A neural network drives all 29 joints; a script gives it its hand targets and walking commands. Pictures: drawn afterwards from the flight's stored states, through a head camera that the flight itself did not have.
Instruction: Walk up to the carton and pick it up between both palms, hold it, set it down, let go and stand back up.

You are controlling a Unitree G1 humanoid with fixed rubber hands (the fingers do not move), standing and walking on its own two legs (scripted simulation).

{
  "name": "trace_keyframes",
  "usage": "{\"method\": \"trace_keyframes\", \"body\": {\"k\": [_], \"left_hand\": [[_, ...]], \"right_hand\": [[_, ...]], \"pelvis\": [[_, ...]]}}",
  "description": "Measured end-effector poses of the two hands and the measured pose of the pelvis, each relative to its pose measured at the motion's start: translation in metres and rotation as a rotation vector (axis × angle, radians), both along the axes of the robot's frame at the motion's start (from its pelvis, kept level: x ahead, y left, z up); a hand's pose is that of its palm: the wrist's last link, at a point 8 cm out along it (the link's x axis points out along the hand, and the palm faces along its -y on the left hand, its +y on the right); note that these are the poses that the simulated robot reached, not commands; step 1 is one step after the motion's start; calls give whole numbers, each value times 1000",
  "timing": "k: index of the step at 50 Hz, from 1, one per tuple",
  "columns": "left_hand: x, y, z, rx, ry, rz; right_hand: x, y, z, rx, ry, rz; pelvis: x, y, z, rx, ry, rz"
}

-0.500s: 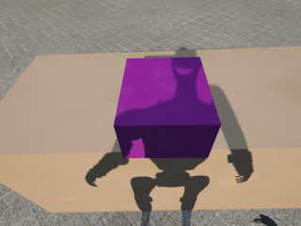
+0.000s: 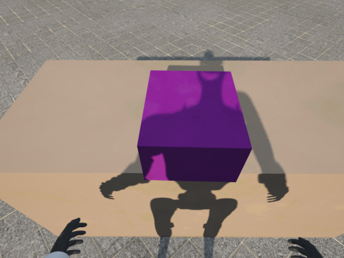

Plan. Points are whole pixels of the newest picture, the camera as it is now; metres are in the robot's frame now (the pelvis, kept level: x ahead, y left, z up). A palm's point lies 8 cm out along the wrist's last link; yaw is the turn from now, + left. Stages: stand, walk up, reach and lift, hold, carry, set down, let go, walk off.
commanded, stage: reach and lift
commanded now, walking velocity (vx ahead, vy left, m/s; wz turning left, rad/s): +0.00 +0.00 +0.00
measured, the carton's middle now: (190, 122) +0.51 -0.02 +0.01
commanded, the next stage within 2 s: none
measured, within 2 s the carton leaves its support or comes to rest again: neither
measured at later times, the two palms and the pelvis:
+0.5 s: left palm (85, 228) +0.21 +0.23 -0.03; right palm (317, 248) +0.18 -0.28 -0.02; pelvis +0.01 +0.00 +0.01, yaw +0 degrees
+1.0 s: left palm (82, 214) +0.22 +0.22 +0.02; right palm (313, 226) +0.21 -0.26 +0.02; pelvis +0.02 +0.00 +0.01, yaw +0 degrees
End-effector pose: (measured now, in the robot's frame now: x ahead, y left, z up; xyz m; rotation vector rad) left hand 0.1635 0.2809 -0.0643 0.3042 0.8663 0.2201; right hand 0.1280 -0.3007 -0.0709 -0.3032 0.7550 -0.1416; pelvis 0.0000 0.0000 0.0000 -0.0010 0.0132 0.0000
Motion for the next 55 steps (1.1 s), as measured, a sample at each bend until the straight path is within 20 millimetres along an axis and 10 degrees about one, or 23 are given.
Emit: {"method": "trace_keyframes", "body": {"k": [24, 55], "left_hand": [[45, -52, 30, -116, -262, -77], [60, -62, 87, -197, -570, -49]], "right_hand": [[45, 18, 44, 139, -175, -19], [82, 40, 100, 251, -437, 22]], "pelvis": [[11, 0, 8, 1, 48, -3], [22, -1, 10, 3, 73, -4]]}}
